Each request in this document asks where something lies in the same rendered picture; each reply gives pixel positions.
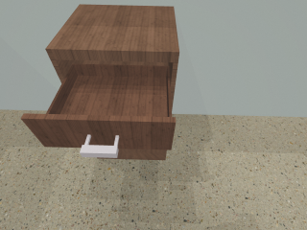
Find cabinet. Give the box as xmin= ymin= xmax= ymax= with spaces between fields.
xmin=45 ymin=4 xmax=179 ymax=160

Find handle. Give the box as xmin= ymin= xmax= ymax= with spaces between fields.
xmin=80 ymin=134 xmax=119 ymax=158

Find drawer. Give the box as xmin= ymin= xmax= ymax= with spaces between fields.
xmin=20 ymin=63 xmax=176 ymax=150

